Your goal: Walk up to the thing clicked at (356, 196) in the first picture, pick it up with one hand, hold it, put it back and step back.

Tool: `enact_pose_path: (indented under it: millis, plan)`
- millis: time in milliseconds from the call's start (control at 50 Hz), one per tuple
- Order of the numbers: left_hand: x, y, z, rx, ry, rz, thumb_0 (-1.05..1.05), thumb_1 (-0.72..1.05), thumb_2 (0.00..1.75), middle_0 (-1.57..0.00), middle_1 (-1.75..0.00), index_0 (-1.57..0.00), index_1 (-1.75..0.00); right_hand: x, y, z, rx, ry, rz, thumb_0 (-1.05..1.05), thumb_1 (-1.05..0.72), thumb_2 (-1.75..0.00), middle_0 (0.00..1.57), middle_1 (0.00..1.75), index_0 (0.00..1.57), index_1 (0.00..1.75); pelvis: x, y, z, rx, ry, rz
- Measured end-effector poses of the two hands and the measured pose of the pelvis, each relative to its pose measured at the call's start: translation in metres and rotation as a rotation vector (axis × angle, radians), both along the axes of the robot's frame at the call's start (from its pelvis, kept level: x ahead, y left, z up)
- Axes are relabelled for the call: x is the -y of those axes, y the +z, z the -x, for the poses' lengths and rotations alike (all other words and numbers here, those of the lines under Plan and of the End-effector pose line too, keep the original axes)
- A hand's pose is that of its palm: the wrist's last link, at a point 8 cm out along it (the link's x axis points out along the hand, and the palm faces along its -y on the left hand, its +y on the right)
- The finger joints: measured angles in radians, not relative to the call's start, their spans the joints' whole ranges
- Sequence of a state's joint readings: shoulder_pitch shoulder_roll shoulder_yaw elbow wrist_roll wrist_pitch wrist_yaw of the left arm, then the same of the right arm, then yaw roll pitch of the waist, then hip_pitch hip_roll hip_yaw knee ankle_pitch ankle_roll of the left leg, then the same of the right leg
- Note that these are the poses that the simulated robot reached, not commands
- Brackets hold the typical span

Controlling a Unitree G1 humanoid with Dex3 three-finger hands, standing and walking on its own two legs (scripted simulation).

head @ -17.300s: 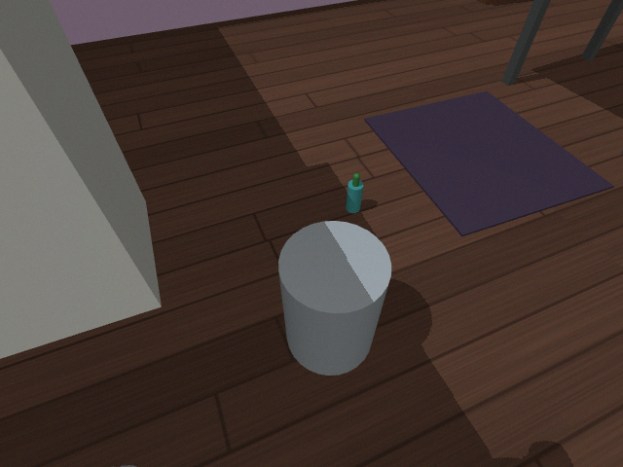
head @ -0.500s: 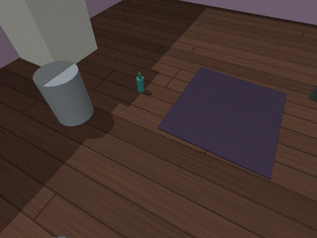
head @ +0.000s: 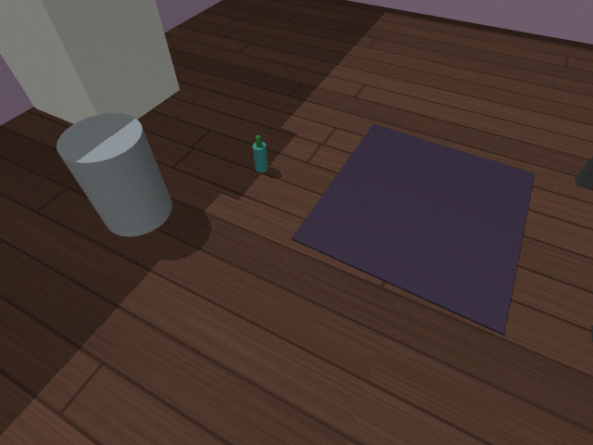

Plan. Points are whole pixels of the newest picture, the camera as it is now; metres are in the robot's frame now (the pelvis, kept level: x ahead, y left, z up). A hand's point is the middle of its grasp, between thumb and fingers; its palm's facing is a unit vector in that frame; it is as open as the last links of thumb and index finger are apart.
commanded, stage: stand
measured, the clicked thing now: (260, 152) +1.47 +0.24 -0.68
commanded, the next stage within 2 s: none
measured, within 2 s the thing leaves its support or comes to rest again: neither
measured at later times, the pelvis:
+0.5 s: pelvis +0.00 +0.00 +0.00, yaw +0 degrees
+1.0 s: pelvis +0.00 +0.00 +0.00, yaw -1 degrees
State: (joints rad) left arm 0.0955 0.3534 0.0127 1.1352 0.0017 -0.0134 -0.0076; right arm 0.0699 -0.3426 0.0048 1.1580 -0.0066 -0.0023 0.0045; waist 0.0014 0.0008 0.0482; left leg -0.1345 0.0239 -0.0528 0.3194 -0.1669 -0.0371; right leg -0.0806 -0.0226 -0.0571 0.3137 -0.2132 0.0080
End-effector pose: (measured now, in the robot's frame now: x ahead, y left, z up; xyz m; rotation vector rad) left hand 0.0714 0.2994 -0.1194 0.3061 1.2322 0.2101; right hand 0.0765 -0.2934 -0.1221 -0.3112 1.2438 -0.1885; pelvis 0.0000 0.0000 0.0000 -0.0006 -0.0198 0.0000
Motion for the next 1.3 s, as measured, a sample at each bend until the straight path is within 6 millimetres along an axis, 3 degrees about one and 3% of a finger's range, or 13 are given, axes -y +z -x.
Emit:
enact_pose_path:
  millis: [520, 1020, 1300]
  plan:
    - [-0.001, 0.002, -0.003, -0.003, -0.005, -0.007, 0.01, 0.90, 0.89, -0.21, -0.30, -0.20, -0.30, 0.001, 0.000, -0.002, 0.009, 0.003, 0.004, 0.00, -0.91, -0.90, 0.21, 0.30, 0.20, 0.30, 0.000, 0.000, -0.004, 0.006, -0.008, -0.002]
    - [-0.001, 0.001, 0.004, -0.010, -0.015, -0.006, 0.01, 0.90, 0.89, -0.21, -0.30, -0.20, -0.30, 0.003, 0.000, 0.017, -0.016, -0.010, 0.006, 0.00, -0.91, -0.90, 0.21, 0.30, 0.20, 0.30, 0.000, 0.000, 0.001, 0.010, -0.011, -0.001]
    - [-0.001, 0.000, 0.003, -0.017, -0.023, -0.003, 0.01, 0.90, 0.89, -0.21, -0.30, -0.20, -0.30, 0.002, 0.000, 0.017, -0.019, -0.013, 0.005, 0.00, -0.91, -0.90, 0.21, 0.30, 0.20, 0.30, -0.001, 0.000, -0.001, 0.004, -0.015, -0.001]
